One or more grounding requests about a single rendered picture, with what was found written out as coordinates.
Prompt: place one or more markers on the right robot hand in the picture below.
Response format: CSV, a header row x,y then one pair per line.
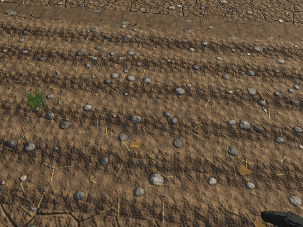
x,y
282,219

